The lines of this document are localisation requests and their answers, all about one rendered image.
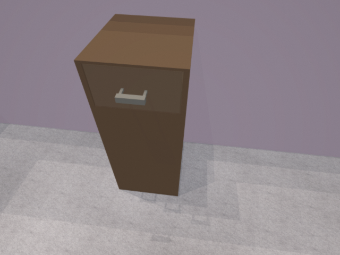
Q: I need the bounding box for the handle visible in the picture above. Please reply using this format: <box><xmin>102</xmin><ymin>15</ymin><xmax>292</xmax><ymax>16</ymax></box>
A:
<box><xmin>115</xmin><ymin>88</ymin><xmax>148</xmax><ymax>105</ymax></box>

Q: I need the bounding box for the cabinet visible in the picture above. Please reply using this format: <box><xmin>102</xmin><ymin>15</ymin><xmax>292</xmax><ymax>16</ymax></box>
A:
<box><xmin>74</xmin><ymin>14</ymin><xmax>195</xmax><ymax>196</ymax></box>

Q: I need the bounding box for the drawer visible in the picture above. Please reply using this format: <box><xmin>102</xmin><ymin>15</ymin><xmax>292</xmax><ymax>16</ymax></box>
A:
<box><xmin>82</xmin><ymin>64</ymin><xmax>184</xmax><ymax>113</ymax></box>

